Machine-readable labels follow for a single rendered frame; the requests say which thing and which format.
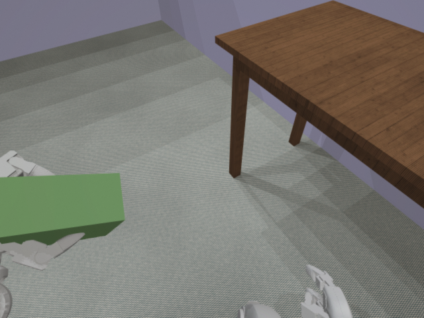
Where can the robot right hand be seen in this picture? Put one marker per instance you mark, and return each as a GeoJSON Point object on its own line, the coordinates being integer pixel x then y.
{"type": "Point", "coordinates": [332, 304]}

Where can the robot right thigh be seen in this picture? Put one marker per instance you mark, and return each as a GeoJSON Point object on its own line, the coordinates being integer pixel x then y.
{"type": "Point", "coordinates": [256, 310]}

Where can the robot left hand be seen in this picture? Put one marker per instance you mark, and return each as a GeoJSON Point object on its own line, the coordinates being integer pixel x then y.
{"type": "Point", "coordinates": [31, 253]}

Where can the table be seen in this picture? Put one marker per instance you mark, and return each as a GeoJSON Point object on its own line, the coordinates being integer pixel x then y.
{"type": "Point", "coordinates": [356, 77]}

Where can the sponge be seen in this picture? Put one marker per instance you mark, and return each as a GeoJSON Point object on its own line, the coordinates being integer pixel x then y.
{"type": "Point", "coordinates": [47, 208]}

